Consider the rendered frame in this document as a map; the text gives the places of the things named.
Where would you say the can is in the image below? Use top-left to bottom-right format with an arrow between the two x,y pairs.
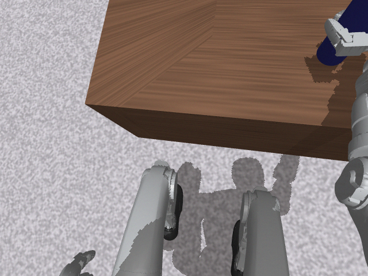
316,0 -> 368,66

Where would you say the right robot arm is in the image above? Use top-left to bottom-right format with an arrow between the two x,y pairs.
335,60 -> 368,266

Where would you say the left robot hand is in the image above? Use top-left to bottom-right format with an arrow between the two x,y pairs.
59,250 -> 95,276

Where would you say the right robot foot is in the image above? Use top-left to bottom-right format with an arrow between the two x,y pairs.
231,220 -> 244,276

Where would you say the left robot foot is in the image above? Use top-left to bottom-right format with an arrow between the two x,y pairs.
164,184 -> 183,240

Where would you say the right robot hand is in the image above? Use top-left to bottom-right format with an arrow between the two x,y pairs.
324,9 -> 368,56

